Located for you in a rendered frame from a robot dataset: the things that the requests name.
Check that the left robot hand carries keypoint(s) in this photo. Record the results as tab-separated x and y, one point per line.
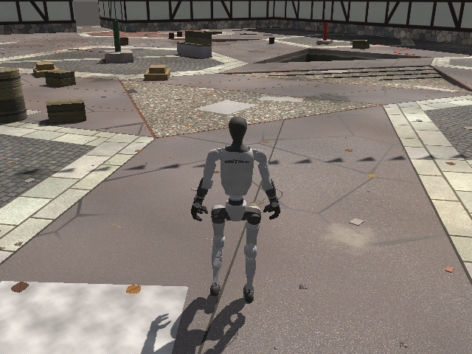
200	210

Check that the robot right forearm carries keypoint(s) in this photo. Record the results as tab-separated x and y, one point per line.
272	196

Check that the left robot shin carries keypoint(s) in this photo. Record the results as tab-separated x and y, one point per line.
216	262

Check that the robot left forearm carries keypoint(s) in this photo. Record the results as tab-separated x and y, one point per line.
200	195

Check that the right robot upper arm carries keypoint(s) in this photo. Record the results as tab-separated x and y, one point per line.
260	157

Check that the robot head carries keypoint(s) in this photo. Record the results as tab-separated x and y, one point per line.
237	129

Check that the left robot upper arm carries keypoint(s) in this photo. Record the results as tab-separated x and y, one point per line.
209	168

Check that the right robot hand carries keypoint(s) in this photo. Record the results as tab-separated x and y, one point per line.
270	208

